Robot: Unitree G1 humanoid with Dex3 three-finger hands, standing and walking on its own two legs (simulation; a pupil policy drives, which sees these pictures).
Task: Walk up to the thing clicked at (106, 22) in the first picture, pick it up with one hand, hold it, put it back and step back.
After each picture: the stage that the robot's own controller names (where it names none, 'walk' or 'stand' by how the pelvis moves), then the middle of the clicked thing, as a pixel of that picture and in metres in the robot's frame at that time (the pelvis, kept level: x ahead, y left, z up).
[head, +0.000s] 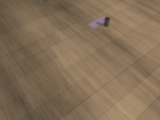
stand; (106, 21) +1.75 -0.32 -0.72
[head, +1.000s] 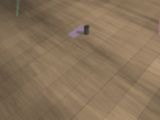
walk; (86, 30) +1.62 +0.04 -0.71
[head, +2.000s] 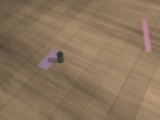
walk; (60, 57) +1.03 +0.28 -0.72
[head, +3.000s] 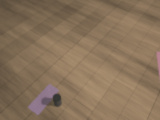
walk; (57, 100) +0.57 +0.21 -0.70
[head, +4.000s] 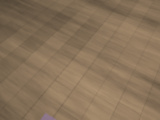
walk; out of the picture +0.29 +0.17 -0.70
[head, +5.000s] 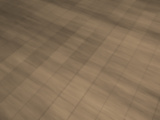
stand; out of the picture +0.22 +0.18 -0.72
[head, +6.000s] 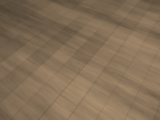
stand; out of the picture +0.22 +0.17 -0.73
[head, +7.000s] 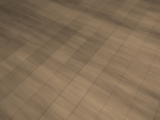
stand; out of the picture +0.22 +0.18 -0.73
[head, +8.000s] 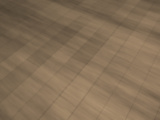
stand; out of the picture +0.21 +0.18 -0.73
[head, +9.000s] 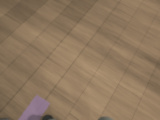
go down; out of the picture +0.25 +0.18 -0.60
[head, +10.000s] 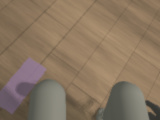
go down; (44, 90) +0.32 +0.17 -0.33
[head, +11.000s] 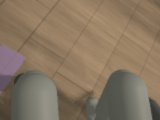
close in; (24, 83) +0.31 +0.19 -0.26
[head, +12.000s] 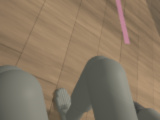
close; out of the picture +0.33 +0.20 -0.21
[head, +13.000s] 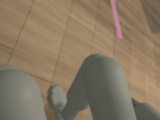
close; out of the picture +0.40 +0.22 -0.24
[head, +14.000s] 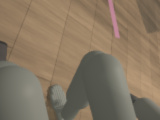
lift; out of the picture +0.39 +0.12 -0.23
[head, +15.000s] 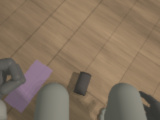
lift; (82, 83) +0.37 +0.00 -0.39
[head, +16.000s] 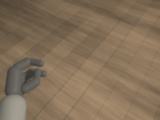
lift; out of the picture +0.26 -0.08 -0.70
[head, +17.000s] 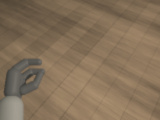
close; out of the picture +0.25 -0.12 -0.71
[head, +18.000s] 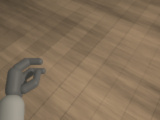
stand; out of the picture +0.23 -0.18 -0.71
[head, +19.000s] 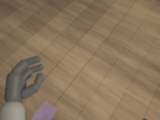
stand; out of the picture +0.23 -0.23 -0.64
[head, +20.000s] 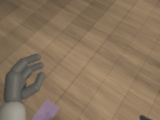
stand; out of the picture +0.21 -0.28 -0.62
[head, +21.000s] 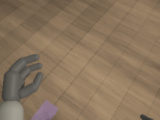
stand; out of the picture +0.19 -0.33 -0.62
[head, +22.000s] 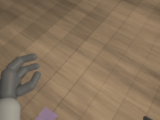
stand; out of the picture +0.17 -0.37 -0.65
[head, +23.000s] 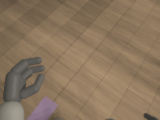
stand; out of the picture +0.16 -0.41 -0.61
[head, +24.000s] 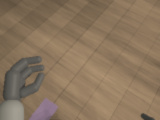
stand; out of the picture +0.14 -0.46 -0.62
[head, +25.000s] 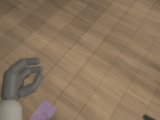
stand; out of the picture +0.13 -0.50 -0.62
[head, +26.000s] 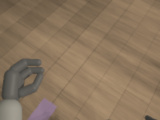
close; out of the picture +0.12 -0.54 -0.62
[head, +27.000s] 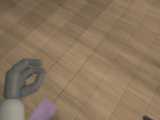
close; out of the picture +0.10 -0.57 -0.62
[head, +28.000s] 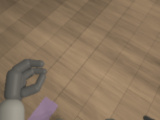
close; out of the picture +0.09 -0.61 -0.61
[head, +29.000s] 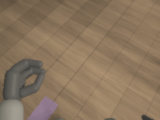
close; out of the picture +0.08 -0.64 -0.61
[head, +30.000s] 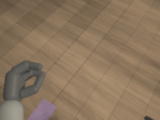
close; out of the picture +0.06 -0.67 -0.62
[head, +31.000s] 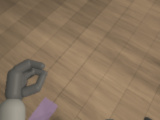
close; out of the picture +0.05 -0.70 -0.61
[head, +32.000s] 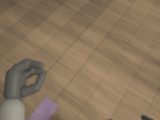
close; out of the picture +0.04 -0.73 -0.61
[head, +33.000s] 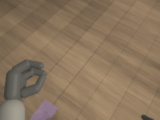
close; out of the picture +0.03 -0.76 -0.62
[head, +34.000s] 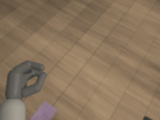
close; out of the picture +0.02 -0.78 -0.63
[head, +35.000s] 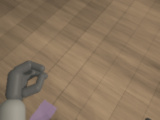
close; out of the picture +0.02 -0.80 -0.63
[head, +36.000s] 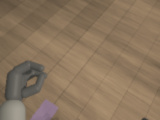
close; out of the picture +0.01 -0.82 -0.62
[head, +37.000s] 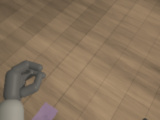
close; out of the picture -0.01 -0.84 -0.64
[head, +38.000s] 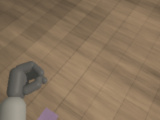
hold; out of the picture -0.02 -0.86 -0.67
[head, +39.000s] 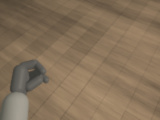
crouch; out of the picture -0.04 -0.87 -0.70
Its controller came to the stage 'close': yes
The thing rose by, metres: 0.01
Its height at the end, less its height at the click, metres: -0.02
